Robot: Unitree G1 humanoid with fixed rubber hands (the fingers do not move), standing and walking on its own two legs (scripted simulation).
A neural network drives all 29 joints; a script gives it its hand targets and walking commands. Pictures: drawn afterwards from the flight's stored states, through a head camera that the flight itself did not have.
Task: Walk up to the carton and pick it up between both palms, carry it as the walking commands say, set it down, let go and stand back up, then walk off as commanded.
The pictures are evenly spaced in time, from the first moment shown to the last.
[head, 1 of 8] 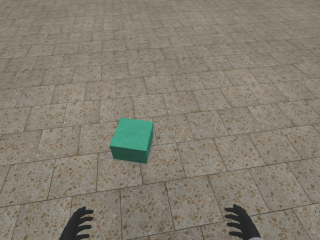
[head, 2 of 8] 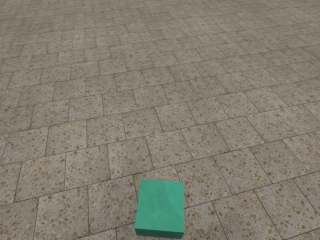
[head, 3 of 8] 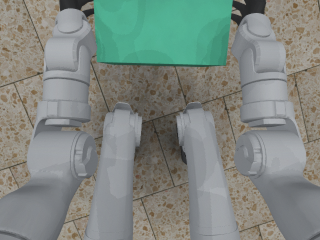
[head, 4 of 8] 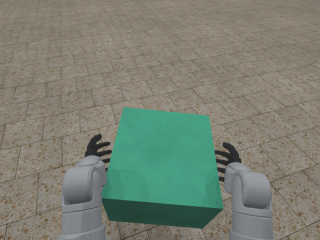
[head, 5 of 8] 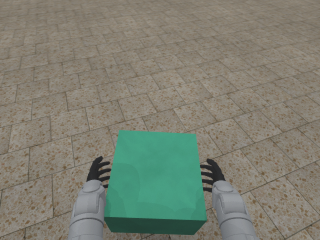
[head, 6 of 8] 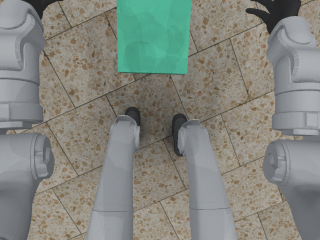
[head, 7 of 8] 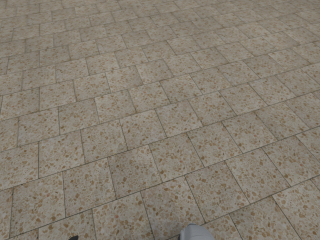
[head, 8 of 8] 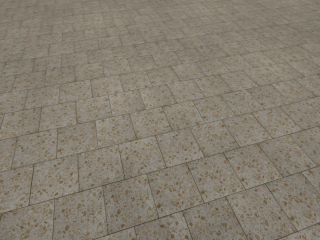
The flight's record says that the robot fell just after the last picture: no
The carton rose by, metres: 0.69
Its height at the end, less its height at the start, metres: +0.00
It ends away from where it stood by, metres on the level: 1.18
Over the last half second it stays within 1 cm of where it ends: yes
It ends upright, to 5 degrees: yes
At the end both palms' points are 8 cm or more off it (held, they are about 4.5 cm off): yes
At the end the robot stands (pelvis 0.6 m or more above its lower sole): yes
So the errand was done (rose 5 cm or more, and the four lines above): yes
